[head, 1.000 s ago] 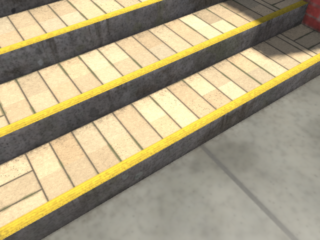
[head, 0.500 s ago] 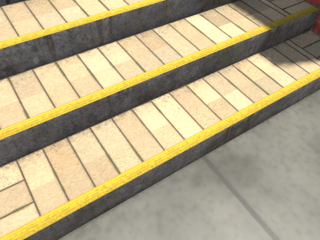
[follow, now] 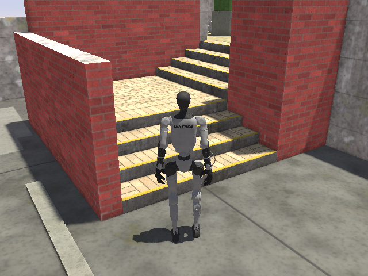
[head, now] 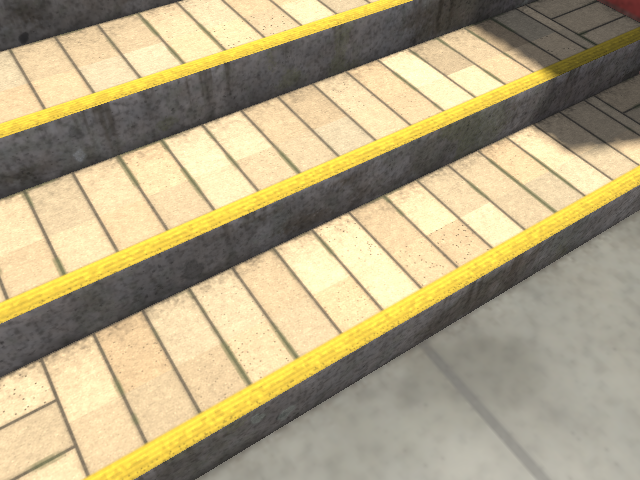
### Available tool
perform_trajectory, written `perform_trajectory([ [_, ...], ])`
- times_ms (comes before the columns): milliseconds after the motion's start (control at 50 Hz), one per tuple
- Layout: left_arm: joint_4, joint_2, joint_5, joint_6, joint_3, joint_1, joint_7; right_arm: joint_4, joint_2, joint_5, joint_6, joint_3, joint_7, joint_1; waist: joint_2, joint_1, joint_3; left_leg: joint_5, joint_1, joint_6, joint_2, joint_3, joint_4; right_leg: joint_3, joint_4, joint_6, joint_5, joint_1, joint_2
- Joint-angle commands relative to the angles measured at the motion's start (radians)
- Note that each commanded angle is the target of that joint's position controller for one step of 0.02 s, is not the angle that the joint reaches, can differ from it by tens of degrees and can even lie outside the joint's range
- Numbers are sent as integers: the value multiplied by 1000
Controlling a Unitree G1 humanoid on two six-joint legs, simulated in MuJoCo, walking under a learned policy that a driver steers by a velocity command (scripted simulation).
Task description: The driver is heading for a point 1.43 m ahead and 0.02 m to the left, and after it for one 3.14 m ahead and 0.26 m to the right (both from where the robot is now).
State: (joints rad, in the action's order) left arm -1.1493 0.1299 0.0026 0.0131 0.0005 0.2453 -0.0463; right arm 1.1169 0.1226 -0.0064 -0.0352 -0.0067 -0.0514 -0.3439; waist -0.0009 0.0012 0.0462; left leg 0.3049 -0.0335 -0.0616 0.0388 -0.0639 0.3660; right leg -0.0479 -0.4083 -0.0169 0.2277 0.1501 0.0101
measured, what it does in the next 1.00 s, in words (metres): walks ahead: right foot, then left foot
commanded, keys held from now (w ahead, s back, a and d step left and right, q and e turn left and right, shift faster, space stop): no key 0.02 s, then w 0.98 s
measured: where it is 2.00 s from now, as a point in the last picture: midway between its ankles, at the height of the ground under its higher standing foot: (373, 262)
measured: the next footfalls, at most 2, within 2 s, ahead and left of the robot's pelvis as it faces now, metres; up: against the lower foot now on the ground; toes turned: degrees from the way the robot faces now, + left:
right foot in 0.42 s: +0.23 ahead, -0.16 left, +0.00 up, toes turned -5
left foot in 0.96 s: +0.51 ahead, +0.02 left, +0.00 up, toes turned +5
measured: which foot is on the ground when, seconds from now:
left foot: down 0.00-0.42, up 0.44-0.94, down 0.96-1.00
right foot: down 0.00-0.10, up 0.12-0.40, down 0.42-0.96, up 0.98-1.00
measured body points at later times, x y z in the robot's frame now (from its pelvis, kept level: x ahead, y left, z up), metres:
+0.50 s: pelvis +0.14 -0.07 -0.02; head +0.16 -0.09 +0.43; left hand +0.21 +0.18 -0.15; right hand +0.07 -0.30 -0.17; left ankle -0.02 +0.06 -0.66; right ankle +0.19 -0.15 -0.74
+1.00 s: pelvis +0.39 -0.06 -0.02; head +0.42 -0.04 +0.43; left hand +0.32 +0.17 -0.17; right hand +0.52 -0.28 -0.15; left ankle +0.47 +0.02 -0.74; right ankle +0.21 -0.15 -0.69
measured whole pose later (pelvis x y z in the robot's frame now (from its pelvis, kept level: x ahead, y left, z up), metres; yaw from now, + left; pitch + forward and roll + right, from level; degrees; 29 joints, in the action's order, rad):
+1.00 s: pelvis +0.39 -0.06 -0.02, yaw +0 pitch +0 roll +0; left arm -1.09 0.16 0.01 0.09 -0.03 0.46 -0.01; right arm 0.95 0.15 -0.04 -0.09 0.06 -0.01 -0.11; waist 0.02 -0.02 0.05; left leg 0.20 -0.40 -0.11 0.02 -0.12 0.57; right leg -0.05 -0.88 -0.08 0.46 0.11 0.01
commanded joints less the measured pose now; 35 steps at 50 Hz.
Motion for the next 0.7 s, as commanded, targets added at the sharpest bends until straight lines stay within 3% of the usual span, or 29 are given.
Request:
perform_trajectory([
  [20,1,70,1,3,-8,69,-3,6,58,0,1,7,-3,-98,-17,1,15,-374,-55,0,-144,103,-46,104,27,-32,-315,-38,-113],
  [40,-4,66,3,2,-7,77,-2,11,57,-1,1,7,-3,-108,-18,4,-2,-294,-44,-5,-136,102,-56,97,31,-34,-242,-40,-103],
  [80,-1,79,9,-2,-16,71,3,18,87,-5,6,22,1,-130,-39,17,25,-6,-49,-42,-118,117,-59,57,-27,-52,23,24,-50],
  [100,9,80,14,-4,-20,56,9,20,107,-7,10,31,4,-151,-80,32,66,179,-56,-76,-146,179,-93,27,-87,-57,159,110,-18],
  [140,60,57,31,3,-18,-18,27,33,152,-3,11,51,8,-220,-148,68,198,431,-46,-166,-295,365,-218,-53,-234,-54,248,339,3],
  [160,93,53,36,11,-17,-71,35,38,151,-7,6,55,10,-244,-143,85,245,414,-41,-202,-352,428,-250,-50,-299,-57,238,416,-28],
  [200,141,82,29,30,-30,-125,47,43,153,-26,-12,59,13,-269,-95,87,248,253,55,-238,-400,462,-266,-1,-437,-61,256,569,-74],
  [260,176,95,16,51,-44,-134,65,22,157,-24,-38,61,19,-222,-46,47,182,30,111,-197,-352,336,-250,10,-402,-49,172,563,-92],
  [320,207,81,13,45,-52,-142,79,11,165,-17,-54,61,22,-182,-82,19,151,-113,0,-152,-293,209,-219,-32,-309,-45,73,393,-58],
  [360,199,76,7,43,-57,-70,80,2,179,-9,-59,63,28,-143,-95,-26,126,-224,-120,-120,-264,137,-149,-74,-231,-58,-2,186,-17],
  [380,171,86,8,44,-68,17,76,-1,186,-5,-62,62,31,-127,-80,-70,93,-352,-180,-102,-240,96,-55,-100,-192,-68,-29,39,20],
  [400,123,122,12,48,-89,152,68,2,178,-9,-64,57,36,-139,-34,-120,24,-470,-224,-81,-198,50,122,-103,-164,-84,-5,-127,47],
  [420,87,193,29,58,-114,313,54,-9,156,-11,-66,46,42,-129,59,-191,-60,-422,-335,-47,-129,-17,405,50,-79,-119,126,-288,-71],
  [440,81,305,41,60,-132,411,49,-57,58,0,-62,27,49,-173,296,-170,-156,146,-529,-7,14,-57,800,597,182,-218,443,-372,-381],
  [460,91,281,20,45,-121,301,52,-75,110,-17,-57,44,59,-133,212,-109,-113,179,-591,-37,-11,99,937,783,302,-242,596,-253,-392],
  [480,137,249,15,45,-109,149,54,-101,123,-15,-53,47,68,-72,122,-48,-2,76,-633,-53,-75,97,965,652,281,-222,576,-138,-385],
  [500,157,196,10,54,-93,78,60,-106,116,-15,-56,47,72,-36,34,-29,40,-5,-598,-56,-112,99,907,514,285,-201,389,-37,-343],
  [540,152,142,12,72,-71,54,56,-89,83,-25,-45,46,70,-83,29,30,34,-42,-483,-39,-145,95,802,322,284,-160,119,49,-261],
  [580,128,133,16,86,-62,111,48,-88,84,-28,-30,51,72,-85,42,38,25,-66,-459,-26,-138,69,767,226,281,-167,-55,49,-233],
  [700,108,145,12,97,-51,212,42,-180,105,-25,-14,60,83,193,41,-4,81,-191,-642,27,-151,31,532,159,336,-200,-111,-53,-228],
])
